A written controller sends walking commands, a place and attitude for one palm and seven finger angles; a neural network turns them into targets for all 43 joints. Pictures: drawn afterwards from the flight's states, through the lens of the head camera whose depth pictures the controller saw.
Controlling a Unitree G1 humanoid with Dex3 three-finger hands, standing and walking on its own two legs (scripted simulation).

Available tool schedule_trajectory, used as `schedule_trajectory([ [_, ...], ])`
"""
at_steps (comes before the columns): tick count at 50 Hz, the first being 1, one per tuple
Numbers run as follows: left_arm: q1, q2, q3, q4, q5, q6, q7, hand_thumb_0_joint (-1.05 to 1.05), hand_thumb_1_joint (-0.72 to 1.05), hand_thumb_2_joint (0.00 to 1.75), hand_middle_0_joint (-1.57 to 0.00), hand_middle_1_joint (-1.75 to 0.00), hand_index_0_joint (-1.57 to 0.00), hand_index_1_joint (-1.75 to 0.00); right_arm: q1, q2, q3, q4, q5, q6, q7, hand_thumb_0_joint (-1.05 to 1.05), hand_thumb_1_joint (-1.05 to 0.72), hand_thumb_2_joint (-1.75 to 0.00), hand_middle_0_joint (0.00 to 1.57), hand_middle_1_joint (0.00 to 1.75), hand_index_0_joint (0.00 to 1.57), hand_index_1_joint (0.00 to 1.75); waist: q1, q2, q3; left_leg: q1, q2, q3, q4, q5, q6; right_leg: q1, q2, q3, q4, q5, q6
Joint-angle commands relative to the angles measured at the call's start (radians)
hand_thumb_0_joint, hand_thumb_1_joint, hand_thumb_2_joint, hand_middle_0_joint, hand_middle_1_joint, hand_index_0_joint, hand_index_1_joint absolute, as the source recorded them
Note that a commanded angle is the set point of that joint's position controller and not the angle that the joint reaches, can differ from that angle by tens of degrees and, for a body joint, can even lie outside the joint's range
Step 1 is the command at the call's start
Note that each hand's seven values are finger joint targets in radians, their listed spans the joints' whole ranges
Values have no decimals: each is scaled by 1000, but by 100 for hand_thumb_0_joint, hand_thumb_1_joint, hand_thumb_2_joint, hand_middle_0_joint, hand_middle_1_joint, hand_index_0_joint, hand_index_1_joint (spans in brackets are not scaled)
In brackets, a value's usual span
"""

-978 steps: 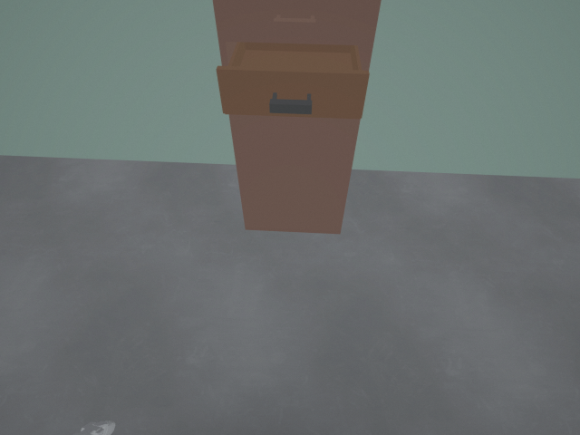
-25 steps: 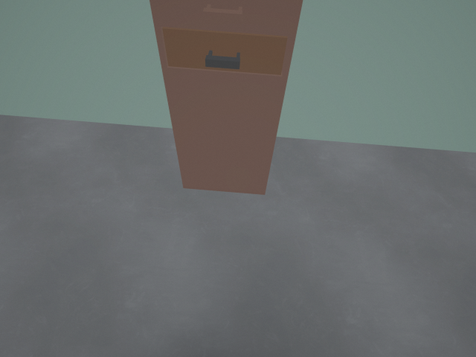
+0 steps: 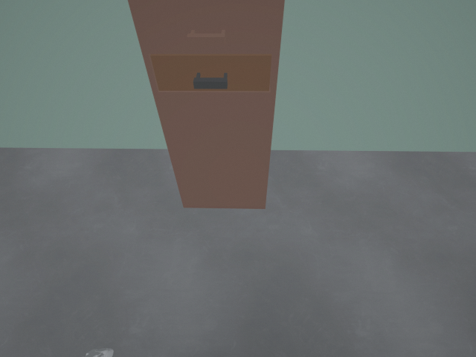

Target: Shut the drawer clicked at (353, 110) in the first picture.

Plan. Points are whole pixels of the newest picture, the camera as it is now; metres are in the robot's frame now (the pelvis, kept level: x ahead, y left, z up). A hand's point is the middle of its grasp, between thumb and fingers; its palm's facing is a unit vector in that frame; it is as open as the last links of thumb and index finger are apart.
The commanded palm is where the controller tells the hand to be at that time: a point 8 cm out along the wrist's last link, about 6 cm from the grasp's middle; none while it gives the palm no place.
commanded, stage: let the arm hang, fingers relaxed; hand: left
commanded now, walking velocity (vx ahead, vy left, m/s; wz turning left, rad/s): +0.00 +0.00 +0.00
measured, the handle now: (211, 79) +0.92 +0.13 -0.01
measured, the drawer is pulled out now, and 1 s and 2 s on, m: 0.00 0.00 0.00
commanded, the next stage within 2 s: look to check the result in 0.10 s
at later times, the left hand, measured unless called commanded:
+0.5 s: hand out of the picture +0.09 +0.23 -0.16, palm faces -0.02 -0.94 -0.34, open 7.4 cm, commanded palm none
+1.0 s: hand out of the picture +0.12 +0.23 -0.15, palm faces -0.03 -0.94 -0.34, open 7.4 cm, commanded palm none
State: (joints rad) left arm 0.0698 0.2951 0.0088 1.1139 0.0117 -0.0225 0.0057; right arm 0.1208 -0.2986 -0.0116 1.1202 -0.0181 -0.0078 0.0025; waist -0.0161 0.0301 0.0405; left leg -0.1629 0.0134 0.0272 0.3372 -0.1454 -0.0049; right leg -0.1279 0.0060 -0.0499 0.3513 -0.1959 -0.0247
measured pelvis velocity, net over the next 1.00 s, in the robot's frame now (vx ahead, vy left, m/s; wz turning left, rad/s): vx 0.04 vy -0.01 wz -0.01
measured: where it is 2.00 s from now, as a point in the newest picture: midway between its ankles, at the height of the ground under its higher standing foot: outside the picture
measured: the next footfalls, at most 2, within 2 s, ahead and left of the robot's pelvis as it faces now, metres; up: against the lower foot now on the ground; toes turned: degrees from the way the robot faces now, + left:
none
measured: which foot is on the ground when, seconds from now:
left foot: down 0.00-1.00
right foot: down 0.00-1.00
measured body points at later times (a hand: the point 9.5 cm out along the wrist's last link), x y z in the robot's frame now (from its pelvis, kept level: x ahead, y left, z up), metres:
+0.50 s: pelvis +0.03 -0.01 +0.00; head +0.05 -0.02 +0.45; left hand +0.09 +0.28 -0.13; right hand +0.09 -0.30 -0.14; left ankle +0.02 +0.12 -0.75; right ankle +0.00 -0.10 -0.75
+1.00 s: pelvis +0.04 -0.01 +0.00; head +0.06 -0.02 +0.45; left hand +0.12 +0.28 -0.13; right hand +0.10 -0.30 -0.14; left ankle +0.02 +0.12 -0.75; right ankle +0.00 -0.10 -0.75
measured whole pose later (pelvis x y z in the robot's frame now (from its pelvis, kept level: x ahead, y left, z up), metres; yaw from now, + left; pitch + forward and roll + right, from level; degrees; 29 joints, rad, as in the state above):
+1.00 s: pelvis +0.04 -0.01 +0.00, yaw -1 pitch -1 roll +0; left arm 0.10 0.31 0.01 1.12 0.01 -0.02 0.01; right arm 0.12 -0.32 -0.01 1.12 -0.01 0.00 -0.01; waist -0.01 0.01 0.05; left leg -0.10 0.03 0.04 0.29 -0.18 -0.02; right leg -0.06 0.03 -0.04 0.29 -0.21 -0.04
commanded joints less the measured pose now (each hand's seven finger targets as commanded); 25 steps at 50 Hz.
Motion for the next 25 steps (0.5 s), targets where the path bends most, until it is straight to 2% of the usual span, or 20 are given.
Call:
schedule_trajectory([
  [1,-10,218,44,-45,3,-14,10,0,90,90,-20,-30,-20,-30,-7,-189,-34,-47,-2,-15,-15,0,-90,-90,20,30,20,30,9,-23,-53,39,107,-108,-57,81,23,-8,-136,125,-85,81,-25],
  [10,-4,225,45,-42,0,-20,14,0,90,90,-20,-30,-20,-30,-16,-203,-33,-52,1,-16,-21,0,-90,-90,20,30,20,30,6,-17,-94,92,116,-93,-44,178,19,38,-141,120,-78,239,-26],
  [13,0,227,45,-37,0,-18,14,0,90,90,-20,-30,-20,-30,-18,-203,-32,-52,2,-12,-22,0,-90,-90,20,30,20,30,5,-17,-75,90,115,-91,-46,159,18,32,-141,121,-89,227,-26],
  [25,16,232,42,-29,-3,-18,16,0,90,90,-20,-30,-20,-30,-13,-209,-32,-48,4,-8,-24,0,-90,-90,20,30,20,30,4,-37,-80,113,118,-85,-44,164,17,41,-142,122,-97,260,-23],
])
